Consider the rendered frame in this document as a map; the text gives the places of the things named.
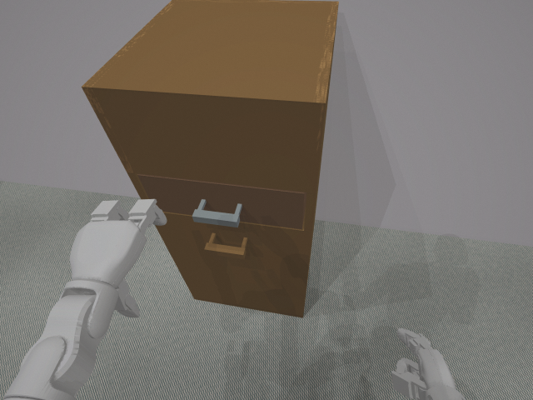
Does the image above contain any drawer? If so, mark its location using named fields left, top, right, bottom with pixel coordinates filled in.
left=138, top=173, right=306, bottom=229

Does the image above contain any left robot hand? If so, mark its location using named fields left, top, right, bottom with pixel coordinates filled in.
left=70, top=199, right=167, bottom=318

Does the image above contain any handle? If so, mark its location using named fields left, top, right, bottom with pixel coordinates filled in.
left=204, top=242, right=246, bottom=259
left=192, top=199, right=242, bottom=228

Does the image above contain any cabinet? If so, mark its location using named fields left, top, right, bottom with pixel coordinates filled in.
left=82, top=0, right=339, bottom=318

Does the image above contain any robot left forearm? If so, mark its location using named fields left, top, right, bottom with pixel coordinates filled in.
left=4, top=278, right=119, bottom=400

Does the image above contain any right robot hand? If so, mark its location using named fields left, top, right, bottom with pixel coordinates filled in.
left=391, top=328, right=456, bottom=400

